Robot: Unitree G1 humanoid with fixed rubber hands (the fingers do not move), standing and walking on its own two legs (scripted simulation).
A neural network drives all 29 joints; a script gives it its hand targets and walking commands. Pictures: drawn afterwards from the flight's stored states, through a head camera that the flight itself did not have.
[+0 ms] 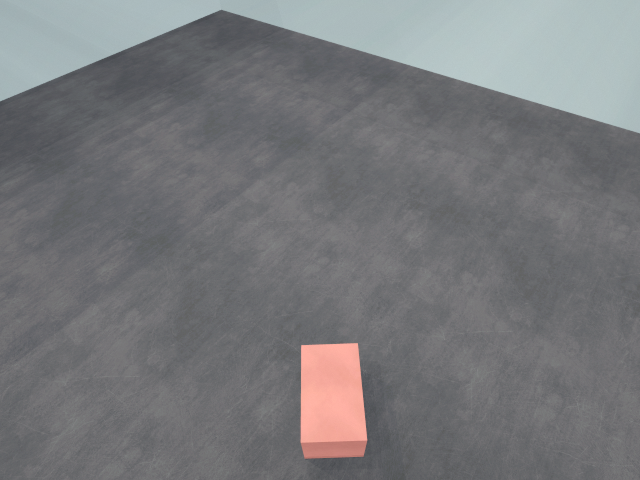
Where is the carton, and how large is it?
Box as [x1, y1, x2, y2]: [301, 343, 366, 458]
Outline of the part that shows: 357,343 301,345 301,445 305,458 363,456 366,443 366,432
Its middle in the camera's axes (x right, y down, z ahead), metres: +0.04 +0.46 +1.13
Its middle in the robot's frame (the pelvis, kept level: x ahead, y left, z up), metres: +0.46 -0.04 -0.68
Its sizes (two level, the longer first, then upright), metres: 0.265 0.168 0.172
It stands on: the floor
